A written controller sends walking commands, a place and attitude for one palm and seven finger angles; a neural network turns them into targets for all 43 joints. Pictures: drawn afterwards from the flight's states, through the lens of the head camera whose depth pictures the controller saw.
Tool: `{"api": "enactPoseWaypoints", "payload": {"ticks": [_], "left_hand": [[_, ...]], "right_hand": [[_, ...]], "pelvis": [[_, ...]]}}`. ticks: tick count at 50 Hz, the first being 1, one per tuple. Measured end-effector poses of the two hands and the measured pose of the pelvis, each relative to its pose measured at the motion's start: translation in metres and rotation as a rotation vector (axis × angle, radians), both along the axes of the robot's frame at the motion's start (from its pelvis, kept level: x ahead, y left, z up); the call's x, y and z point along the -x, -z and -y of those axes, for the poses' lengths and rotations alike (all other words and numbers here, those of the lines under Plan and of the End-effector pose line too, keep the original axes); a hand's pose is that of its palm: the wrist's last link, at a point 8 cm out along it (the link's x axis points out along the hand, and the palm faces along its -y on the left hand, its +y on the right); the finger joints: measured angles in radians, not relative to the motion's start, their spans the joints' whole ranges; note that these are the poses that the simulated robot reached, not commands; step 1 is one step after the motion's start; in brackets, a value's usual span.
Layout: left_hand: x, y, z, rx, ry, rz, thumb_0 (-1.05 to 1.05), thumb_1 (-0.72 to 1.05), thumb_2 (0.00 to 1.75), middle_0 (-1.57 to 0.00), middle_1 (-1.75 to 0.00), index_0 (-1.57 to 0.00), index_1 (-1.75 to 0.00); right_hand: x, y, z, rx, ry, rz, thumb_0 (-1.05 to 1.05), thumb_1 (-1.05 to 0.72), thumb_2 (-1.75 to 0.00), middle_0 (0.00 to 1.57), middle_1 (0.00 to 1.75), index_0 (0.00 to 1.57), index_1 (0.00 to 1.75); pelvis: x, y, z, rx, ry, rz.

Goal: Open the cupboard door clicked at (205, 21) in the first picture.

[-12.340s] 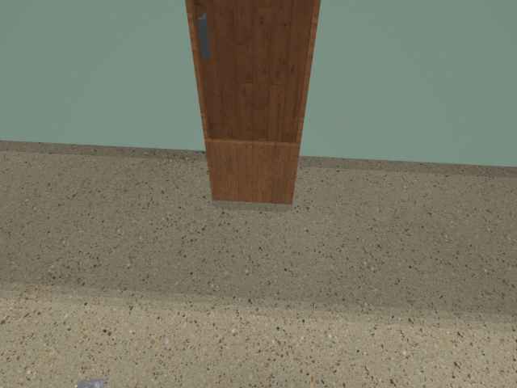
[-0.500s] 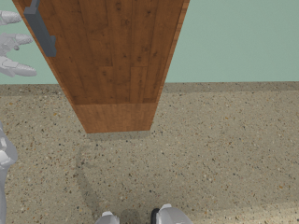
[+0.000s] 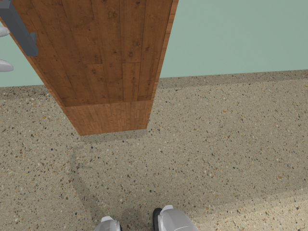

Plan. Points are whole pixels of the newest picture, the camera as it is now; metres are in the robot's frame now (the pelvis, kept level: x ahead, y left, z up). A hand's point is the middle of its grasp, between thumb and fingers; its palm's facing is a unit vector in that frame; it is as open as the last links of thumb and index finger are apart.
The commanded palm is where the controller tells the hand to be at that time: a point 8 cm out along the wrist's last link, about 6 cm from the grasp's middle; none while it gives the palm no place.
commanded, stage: move the hooked fingers beside the handle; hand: left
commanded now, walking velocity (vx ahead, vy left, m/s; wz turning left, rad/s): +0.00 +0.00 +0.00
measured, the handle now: (21, 24) +0.58 +0.23 +0.12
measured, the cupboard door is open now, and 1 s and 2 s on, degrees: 0 0 0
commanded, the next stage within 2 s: slide the fingers in behind the handle in 0.92 s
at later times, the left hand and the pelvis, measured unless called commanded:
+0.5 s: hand out of the picture +0.52 +0.27 +0.12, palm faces +0.01 -1.00 +0.02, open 14.0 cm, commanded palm +0.51 +0.32 +0.12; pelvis +0.01 +0.00 +0.00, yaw +1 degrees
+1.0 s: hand out of the picture +0.52 +0.28 +0.13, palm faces +0.00 -1.00 +0.02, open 14.0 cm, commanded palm +0.50 +0.32 +0.12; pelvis +0.00 +0.00 +0.00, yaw +1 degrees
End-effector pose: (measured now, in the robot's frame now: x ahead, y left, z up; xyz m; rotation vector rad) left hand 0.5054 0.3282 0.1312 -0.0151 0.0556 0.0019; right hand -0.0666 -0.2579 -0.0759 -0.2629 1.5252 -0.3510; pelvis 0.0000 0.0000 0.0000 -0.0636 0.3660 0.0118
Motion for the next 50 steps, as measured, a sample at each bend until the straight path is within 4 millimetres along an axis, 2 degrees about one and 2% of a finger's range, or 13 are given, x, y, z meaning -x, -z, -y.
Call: {"api": "enactPoseWaypoints", "payload": {"ticks": [5, 10, 17, 22, 28, 40, 50], "left_hand": [[0.004, 0.005, -0.007, -0.009, -0.015, -0.012, -0.02, -0.5, 0.3, -0.3, -1.19, -0.3, -1.2], [0.009, 0.0, -0.012, -0.02, -0.017, 0.026, -0.02, -0.5, 0.3, -0.3, -1.19, -0.3, -1.2], [0.011, 0.003, -0.005, -0.005, 0.008, -0.001, -0.02, -0.5, 0.3, -0.3, -1.2, -0.3, -1.2], [0.007, 0.007, 0.004, -0.003, 0.002, -0.002, -0.02, -0.5, 0.3, -0.3, -1.2, -0.3, -1.2], [0.001, 0.004, 0.008, -0.001, -0.021, 0.023, -0.02, -0.5, 0.3, -0.3, -1.2, -0.3, -1.2], [0.011, -0.002, -0.01, -0.005, -0.026, 0.0, -0.02, -0.5, 0.3, -0.3, -1.19, -0.3, -1.2], [0.01, 0.006, -0.005, 0.006, 0.003, 0.003, -0.02, -0.5, 0.3, -0.3, -1.2, -0.3, -1.2]], "right_hand": [[-0.012, 0.0, 0.0, 0.003, -0.012, 0.029, 0.0, -0.91, -0.9, 0.21, 0.3, 0.2, 0.3], [-0.031, 0.002, 0.001, 0.001, -0.042, 0.061, 0.0, -0.91, -0.9, 0.21, 0.3, 0.2, 0.3], [-0.058, 0.006, 0.003, 0.005, -0.085, 0.115, 0.0, -0.91, -0.9, 0.21, 0.3, 0.2, 0.3], [-0.068, 0.009, 0.004, 0.0, -0.101, 0.139, 0.0, -0.91, -0.9, 0.21, 0.3, 0.2, 0.3], [-0.063, 0.01, 0.004, -0.006, -0.082, 0.141, 0.0, -0.91, -0.9, 0.21, 0.3, 0.2, 0.3], [-0.038, 0.007, 0.007, -0.01, -0.048, 0.066, 0.0, -0.91, -0.9, 0.21, 0.3, 0.2, 0.3], [-0.037, 0.003, 0.015, 0.029, -0.065, 0.062, 0.0, -0.91, -0.9, 0.21, 0.3, 0.2, 0.3]], "pelvis": [[-0.002, 0.0, -0.002, 0.002, -0.001, 0.004], [-0.004, -0.001, -0.004, 0.004, -0.007, 0.01], [-0.006, -0.001, -0.006, 0.006, -0.023, 0.017], [-0.006, 0.0, -0.005, 0.004, -0.024, 0.018], [-0.006, 0.001, -0.002, 0.002, -0.015, 0.015], [-0.006, -0.001, 0.003, -0.002, -0.012, 0.017], [-0.001, 0.001, 0.001, 0.004, -0.02, 0.011]]}}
